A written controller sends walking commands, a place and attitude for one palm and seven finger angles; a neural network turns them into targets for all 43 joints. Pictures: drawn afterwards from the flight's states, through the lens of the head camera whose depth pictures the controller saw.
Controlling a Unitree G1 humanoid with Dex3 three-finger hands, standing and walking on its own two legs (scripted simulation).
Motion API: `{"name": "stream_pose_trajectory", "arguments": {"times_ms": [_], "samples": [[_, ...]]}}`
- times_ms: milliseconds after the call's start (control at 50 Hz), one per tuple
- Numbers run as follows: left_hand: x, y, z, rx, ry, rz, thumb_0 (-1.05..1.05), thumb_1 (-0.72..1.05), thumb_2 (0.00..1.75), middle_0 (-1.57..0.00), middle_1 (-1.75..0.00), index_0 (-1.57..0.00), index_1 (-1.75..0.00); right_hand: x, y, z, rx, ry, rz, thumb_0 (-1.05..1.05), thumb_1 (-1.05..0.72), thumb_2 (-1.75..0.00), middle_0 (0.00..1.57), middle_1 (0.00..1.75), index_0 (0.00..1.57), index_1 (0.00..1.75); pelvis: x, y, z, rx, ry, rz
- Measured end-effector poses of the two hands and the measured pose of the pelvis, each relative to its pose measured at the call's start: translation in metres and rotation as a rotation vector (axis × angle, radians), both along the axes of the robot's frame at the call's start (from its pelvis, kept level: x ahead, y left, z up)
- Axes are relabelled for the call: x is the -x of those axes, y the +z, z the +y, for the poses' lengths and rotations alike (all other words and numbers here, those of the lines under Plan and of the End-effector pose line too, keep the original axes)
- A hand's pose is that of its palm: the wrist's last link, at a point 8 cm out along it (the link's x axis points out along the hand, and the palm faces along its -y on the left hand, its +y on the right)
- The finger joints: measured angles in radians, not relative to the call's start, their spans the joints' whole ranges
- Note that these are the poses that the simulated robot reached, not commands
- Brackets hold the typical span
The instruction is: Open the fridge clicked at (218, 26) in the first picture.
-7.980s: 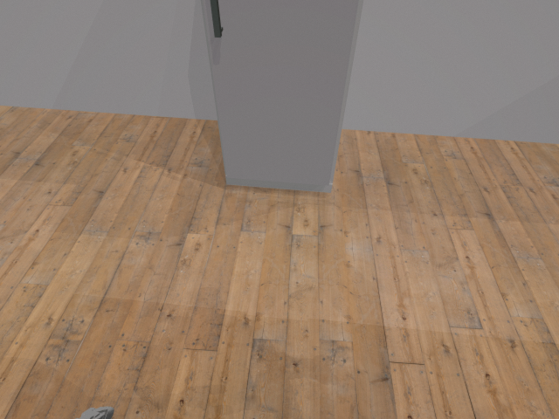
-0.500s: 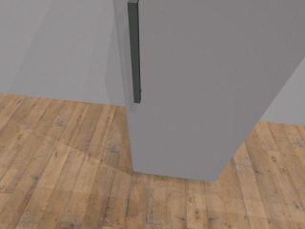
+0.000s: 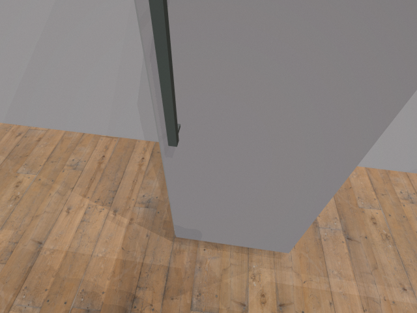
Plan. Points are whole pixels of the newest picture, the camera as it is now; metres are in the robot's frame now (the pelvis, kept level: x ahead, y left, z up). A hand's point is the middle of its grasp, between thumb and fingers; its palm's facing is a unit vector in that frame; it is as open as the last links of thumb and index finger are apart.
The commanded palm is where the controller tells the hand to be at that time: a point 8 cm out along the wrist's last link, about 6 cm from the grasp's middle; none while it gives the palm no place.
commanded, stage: come to a stop and stand still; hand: left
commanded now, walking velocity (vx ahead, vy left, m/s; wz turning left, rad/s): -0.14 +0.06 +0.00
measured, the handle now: (170, 81) +0.49 +0.13 +0.19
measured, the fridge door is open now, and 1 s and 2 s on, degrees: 0 0 0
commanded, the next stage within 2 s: none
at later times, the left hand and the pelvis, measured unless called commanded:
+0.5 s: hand out of the picture +0.04 +0.21 -0.16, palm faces +0.05 -0.96 -0.28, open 7.4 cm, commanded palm none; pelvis -0.03 +0.01 -0.01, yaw +0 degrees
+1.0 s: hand out of the picture -0.09 +0.27 -0.17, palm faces +0.02 -0.96 -0.27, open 7.4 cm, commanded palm none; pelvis -0.08 +0.05 +0.00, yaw +1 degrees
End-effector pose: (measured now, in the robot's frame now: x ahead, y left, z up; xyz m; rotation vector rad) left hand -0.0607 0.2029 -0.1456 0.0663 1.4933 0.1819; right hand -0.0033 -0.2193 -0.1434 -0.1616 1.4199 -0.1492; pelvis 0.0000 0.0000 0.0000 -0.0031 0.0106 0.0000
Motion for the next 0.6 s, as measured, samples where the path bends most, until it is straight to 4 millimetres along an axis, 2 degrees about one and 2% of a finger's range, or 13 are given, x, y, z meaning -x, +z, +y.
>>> {"name": "stream_pose_trajectory", "arguments": {"times_ms": [100,180,260,440,600], "samples": [[-0.004,-0.007,-0.006,0.029,-0.005,0.054,0.00,0.90,0.90,-0.20,-0.29,-0.20,-0.30,-0.035,0.003,-0.003,0.035,-0.005,-0.071,0.01,-0.93,-0.90,0.19,0.30,0.19,0.30,-0.012,-0.003,0.002,-0.012,-0.017,-0.014],[-0.026,-0.005,-0.001,0.009,-0.018,0.011,0.00,0.90,0.90,-0.20,-0.29,-0.20,-0.30,-0.055,0.007,-0.002,0.033,-0.001,-0.125,0.01,-0.93,-0.90,0.19,0.30,0.19,0.30,-0.012,0.001,0.002,-0.020,-0.021,-0.005],[-0.051,-0.001,0.009,-0.030,-0.041,-0.073,0.00,0.90,0.90,-0.20,-0.29,-0.20,-0.30,-0.065,0.006,0.001,0.013,0.002,-0.168,0.00,-0.92,-0.90,0.19,0.30,0.19,0.30,-0.004,0.001,0.001,-0.021,-0.021,0.002],[-0.084,0.017,0.041,-0.138,-0.098,-0.270,0.00,0.91,0.90,-0.20,-0.29,-0.20,-0.30,-0.051,0.001,0.000,-0.019,0.016,-0.255,0.00,-0.91,-0.90,0.20,0.30,0.20,0.30,0.019,-0.004,0.003,-0.007,0.003,-0.020],[-0.087,0.015,0.061,-0.133,-0.117,-0.372,0.00,0.90,0.90,-0.20,-0.29,-0.20,-0.30,-0.017,0.006,0.001,0.024,0.002,-0.258,0.00,-0.91,-0.90,0.20,0.30,0.19,0.30,0.038,-0.009,0.016,0.004,0.006,-0.068]]}}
